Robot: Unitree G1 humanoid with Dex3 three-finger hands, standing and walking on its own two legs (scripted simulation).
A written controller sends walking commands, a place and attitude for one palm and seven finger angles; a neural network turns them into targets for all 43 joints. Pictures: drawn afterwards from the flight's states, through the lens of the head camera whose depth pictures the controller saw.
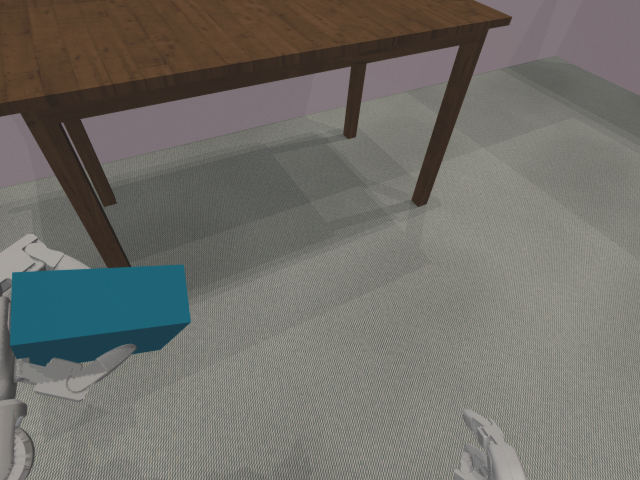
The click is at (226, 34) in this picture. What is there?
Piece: table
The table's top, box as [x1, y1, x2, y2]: [0, 0, 511, 116]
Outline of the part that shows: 0,116 501,26 508,24 511,17 474,0 0,0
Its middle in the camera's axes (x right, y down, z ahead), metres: -0.20 -0.73 +1.21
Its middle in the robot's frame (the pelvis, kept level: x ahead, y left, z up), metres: +1.40 +0.27 +0.06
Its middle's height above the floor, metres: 0.83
